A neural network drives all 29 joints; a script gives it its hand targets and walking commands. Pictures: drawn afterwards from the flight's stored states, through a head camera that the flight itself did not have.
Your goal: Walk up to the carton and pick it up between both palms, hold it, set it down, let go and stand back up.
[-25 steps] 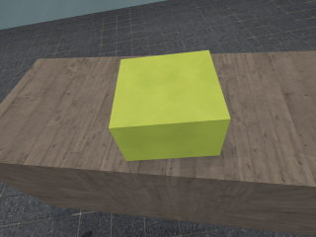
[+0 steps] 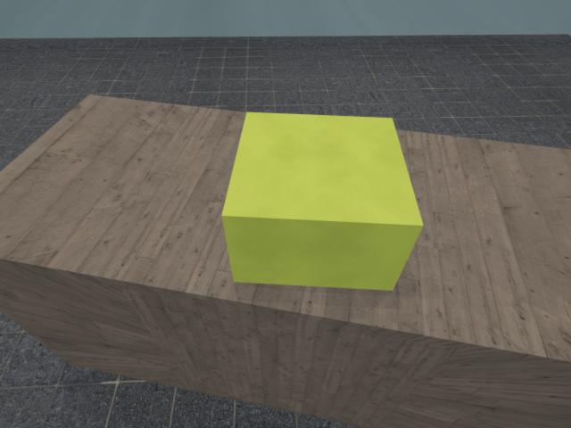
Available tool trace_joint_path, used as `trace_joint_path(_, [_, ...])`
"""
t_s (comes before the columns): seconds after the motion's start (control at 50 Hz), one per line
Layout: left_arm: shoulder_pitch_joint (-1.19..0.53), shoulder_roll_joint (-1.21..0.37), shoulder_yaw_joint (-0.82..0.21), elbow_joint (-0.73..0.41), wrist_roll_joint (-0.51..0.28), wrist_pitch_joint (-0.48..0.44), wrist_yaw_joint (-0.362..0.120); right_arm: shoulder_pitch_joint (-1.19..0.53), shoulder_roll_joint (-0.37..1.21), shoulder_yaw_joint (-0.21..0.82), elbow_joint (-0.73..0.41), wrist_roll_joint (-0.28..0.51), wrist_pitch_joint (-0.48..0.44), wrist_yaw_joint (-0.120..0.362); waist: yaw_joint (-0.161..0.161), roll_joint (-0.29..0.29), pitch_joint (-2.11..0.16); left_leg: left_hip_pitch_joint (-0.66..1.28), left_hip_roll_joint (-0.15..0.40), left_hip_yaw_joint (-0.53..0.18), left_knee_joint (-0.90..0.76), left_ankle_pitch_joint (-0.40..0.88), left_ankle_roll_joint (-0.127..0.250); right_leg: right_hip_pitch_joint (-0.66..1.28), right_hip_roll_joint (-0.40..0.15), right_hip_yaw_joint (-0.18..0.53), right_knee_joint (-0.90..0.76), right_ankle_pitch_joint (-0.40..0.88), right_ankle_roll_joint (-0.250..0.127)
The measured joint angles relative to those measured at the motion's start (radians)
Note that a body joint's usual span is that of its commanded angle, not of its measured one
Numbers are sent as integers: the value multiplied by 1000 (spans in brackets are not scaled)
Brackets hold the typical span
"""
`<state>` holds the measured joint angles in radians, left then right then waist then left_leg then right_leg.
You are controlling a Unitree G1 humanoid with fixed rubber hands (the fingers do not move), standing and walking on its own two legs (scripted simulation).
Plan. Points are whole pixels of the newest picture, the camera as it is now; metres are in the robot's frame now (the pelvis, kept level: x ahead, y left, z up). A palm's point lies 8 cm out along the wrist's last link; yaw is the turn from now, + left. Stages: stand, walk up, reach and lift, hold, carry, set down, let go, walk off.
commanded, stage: walk up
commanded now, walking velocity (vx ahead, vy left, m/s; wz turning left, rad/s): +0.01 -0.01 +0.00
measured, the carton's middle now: (316, 196) +0.53 -0.03 +0.00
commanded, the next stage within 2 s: stand in 0.26 s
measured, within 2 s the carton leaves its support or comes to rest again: neither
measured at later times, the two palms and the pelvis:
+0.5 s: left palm out of the picture -0.05 +0.20 -0.15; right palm out of the picture -0.01 -0.21 -0.15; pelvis +0.00 +0.00 +0.00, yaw +1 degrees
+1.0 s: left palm out of the picture +0.11 +0.21 -0.11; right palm out of the picture +0.13 -0.23 -0.11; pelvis -0.01 -0.02 -0.02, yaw +0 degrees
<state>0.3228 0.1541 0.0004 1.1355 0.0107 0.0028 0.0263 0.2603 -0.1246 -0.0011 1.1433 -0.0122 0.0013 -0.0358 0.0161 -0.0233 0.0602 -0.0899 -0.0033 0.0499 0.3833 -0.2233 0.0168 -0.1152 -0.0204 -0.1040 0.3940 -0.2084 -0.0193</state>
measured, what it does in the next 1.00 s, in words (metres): stands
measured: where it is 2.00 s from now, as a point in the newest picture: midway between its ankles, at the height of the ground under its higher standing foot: outside the picture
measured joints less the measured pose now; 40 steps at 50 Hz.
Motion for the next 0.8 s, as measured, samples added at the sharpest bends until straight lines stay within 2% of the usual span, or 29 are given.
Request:
trace_joint_path(0.1, [23,-7,-5,26,-1,-2,1,18,15,7,-9,3,-1,6,-6,15,6,-13,-10,4,-8,13,8,-18,-10,4,3,8,7])
trace_joint_path(0.4, [37,-35,-4,37,2,-5,11,61,14,8,-5,3,-8,10,-17,14,-31,-42,-7,-10,13,4,5,-35,-8,-10,7,4,5])
trace_joint_path(0.6, [12,-47,4,33,2,-15,9,47,14,9,-4,7,-18,2,-7,22,-37,-47,-3,-12,9,3,-2,-41,-4,-12,7,-1,0])
trace_joint_path(0.62, [3,-40,2,0,-22,44,-3,27,19,-20,-11,-22,6,11,-17,25,-43,-86,2,-17,45,-9,-4,-78,1,-12,46,-35,-3])
trace_joint_path(0.66, [-88,10,-19,-88,-84,225,-11,-76,19,-102,-58,-75,112,31,-46,8,-26,-195,5,-21,176,-68,-15,-182,-7,-16,179,-113,-7])
trace_joint_path(0.7, [-231,82,-18,-189,-145,393,-6,-183,6,-124,-175,-69,232,54,-45,-20,2,-280,12,-8,285,-84,-18,-269,-18,-15,292,-105,-9])
trace_joint_path(0.74, [-380,136,-3,-299,-158,528,5,-269,-28,-86,-297,-10,321,71,-23,-42,5,-348,20,-4,381,-124,-22,-340,-17,-11,388,-141,-22])
trace_joint_path(0.8, [-535,156,25,-435,-114,671,-16,-388,-78,2,-352,120,392,82,-11,-53,-17,-397,34,-13,452,-163,-22,-379,-6,-19,435,-144,-35])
